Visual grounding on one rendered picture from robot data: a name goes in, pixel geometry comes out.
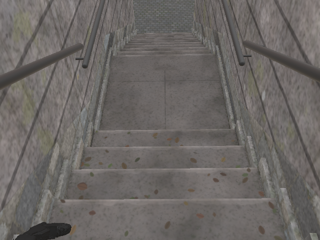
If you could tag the robot left hand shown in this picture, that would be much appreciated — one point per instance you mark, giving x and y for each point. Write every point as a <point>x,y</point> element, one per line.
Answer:
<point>45,231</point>

